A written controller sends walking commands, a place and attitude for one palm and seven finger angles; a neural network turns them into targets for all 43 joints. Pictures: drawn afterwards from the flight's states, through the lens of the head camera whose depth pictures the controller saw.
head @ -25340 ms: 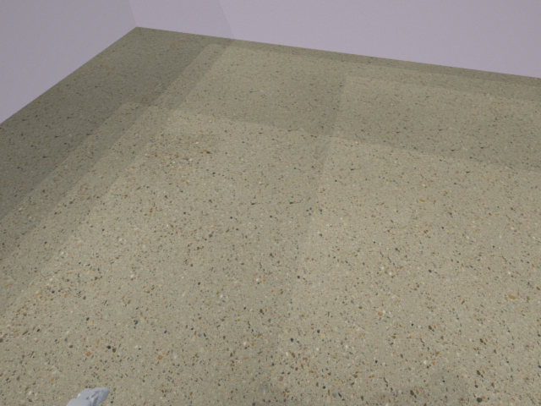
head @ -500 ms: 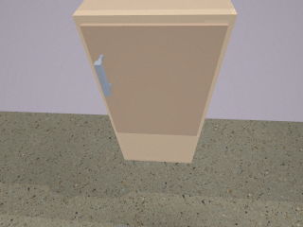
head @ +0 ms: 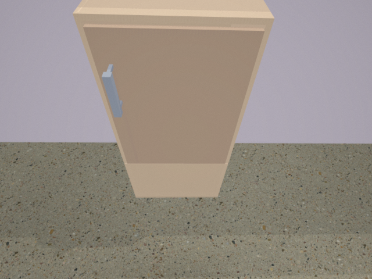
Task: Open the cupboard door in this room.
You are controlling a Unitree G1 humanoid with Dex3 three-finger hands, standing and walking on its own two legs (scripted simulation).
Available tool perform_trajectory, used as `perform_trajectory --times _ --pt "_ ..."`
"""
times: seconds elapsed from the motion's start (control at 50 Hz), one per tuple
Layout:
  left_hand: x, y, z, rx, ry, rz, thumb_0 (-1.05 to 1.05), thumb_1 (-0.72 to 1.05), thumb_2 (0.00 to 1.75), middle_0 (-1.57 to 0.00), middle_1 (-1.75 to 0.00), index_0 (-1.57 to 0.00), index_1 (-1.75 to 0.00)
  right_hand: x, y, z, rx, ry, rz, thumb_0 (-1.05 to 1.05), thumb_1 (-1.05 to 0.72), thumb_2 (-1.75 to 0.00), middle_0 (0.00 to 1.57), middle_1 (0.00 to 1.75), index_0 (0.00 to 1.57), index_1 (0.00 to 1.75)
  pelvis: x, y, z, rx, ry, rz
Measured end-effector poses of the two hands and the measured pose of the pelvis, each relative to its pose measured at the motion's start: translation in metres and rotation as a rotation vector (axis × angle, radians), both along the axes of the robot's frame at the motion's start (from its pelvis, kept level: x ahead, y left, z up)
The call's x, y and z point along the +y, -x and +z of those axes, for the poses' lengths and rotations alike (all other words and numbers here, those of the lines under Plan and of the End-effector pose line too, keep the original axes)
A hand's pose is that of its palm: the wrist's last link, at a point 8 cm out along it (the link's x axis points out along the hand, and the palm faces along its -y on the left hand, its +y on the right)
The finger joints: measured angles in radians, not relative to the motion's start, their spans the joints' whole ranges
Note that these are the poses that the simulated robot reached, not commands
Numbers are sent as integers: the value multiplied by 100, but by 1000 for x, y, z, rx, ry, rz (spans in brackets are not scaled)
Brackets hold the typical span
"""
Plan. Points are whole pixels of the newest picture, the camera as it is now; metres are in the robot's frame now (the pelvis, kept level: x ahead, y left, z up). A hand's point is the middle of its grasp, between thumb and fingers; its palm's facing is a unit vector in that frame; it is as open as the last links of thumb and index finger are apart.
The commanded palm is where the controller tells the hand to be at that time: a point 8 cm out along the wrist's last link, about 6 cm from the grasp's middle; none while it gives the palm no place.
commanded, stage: look again from close up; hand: left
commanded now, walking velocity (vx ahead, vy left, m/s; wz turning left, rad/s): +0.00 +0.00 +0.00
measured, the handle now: (114, 91) +0.58 +0.23 +0.05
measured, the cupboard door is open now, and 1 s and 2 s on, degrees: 0 0 0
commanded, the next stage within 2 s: shuffle to correct the standing spot in 0.50 s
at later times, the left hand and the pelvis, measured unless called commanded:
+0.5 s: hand out of the picture +0.02 +0.19 -0.17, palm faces +0.08 -0.97 -0.21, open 7.3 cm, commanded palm none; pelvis -0.01 +0.00 +0.00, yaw +1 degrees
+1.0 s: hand out of the picture -0.07 +0.18 -0.18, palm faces +0.10 -0.98 -0.17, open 7.4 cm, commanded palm none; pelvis +0.00 +0.02 -0.01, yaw +1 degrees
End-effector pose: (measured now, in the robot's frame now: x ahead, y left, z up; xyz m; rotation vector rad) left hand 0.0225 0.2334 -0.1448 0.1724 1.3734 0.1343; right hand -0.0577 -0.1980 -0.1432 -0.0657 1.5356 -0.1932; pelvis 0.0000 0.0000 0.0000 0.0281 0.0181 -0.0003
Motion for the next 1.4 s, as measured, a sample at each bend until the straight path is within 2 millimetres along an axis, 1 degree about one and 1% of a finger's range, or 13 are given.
perform_trajectory --times 0.1,0.24,0.34,0.44,0.58,0.76,0.86,0.94,1.02,1.14,1.18,1.28,1.4 --pt "-15 -23 0 -76 -26 -10 1 93 89 -19 -30 -20 -30 -26 -18 -12 -42 21 10 0 -91 -90 20 30 20 30 -11 -8 -8 -3 32 23" --pt "-19 -38 0 -174 -18 45 0 94 89 -20 -30 -20 -30 -45 -80 -6 -192 76 68 0 -91 -90 20 29 20 30 -13 -16 -9 -30 40 43" --pt "-13 -27 3 -180 -16 53 0 93 89 -20 -30 -20 -30 -43 -118 2 -308 86 100 0 -91 -90 19 29 20 30 -8 -11 -5 -51 41 32" --pt "-4 -2 4 -149 -16 59 0 92 89 -20 -30 -20 -30 -33 -131 10 -373 78 126 0 -91 -90 20 29 20 30 -1 0 -2 -67 40 26" --pt "10 40 4 -85 -16 76 1 91 89 -20 -30 -20 -30 -20 -106 12 -340 66 144 0 -91 -90 20 29 20 30 10 16 2 -76 41 25" --pt "19 87 1 25 -5 85 1 91 89 -19 -30 -20 -30 -10 -31 5 -172 61 95 0 -91 -90 20 29 20 30 23 25 2 -70 39 21" --pt "11 100 0 79 13 89 1 91 89 -19 -30 -20 -30 -5 7 -1 -70 45 43 0 -91 -90 20 29 20 30 23 18 0 -67 35 12" --pt "0 101 -2 103 24 105 1 91 89 -19 -30 -20 -30 -2 21 -6 -12 28 20 0 -91 -90 20 29 20 30 19 9 -4 -64 35 10" --pt "-10 96 -7 109 42 139 1 91 89 -19 -30 -20 -30 3 14 -9 14 18 26 0 -91 -90 20 29 20 30 19 -3 -9 -52 55 25" --pt "-14 81 -18 159 90 134 1 91 89 -19 -30 -20 -30 17 -31 -9 -79 36 23 0 -91 -90 20 29 20 30 30 -25 -13 -45 46 4" --pt "-13 62 -16 167 94 94 1 91 89 -19 -30 -20 -30 23 -42 -7 -113 40 5 0 -91 -90 20 29 20 30 30 -32 -10 -44 46 -12" --pt "-5 -6 -8 60 51 41 3 93 89 -20 -30 -20 -30 35 -49 -4 -77 4 -6 0 -91 -90 20 29 20 30 25 -46 -3 -48 52 -1" --pt "15 -48 -5 -59 -37 73 4 95 89 -19 -30 -20 -30 26 -61 -20 -7 -23 -5 0 -91 -90 20 29 20 30 17 -57 -13 -51 53 37"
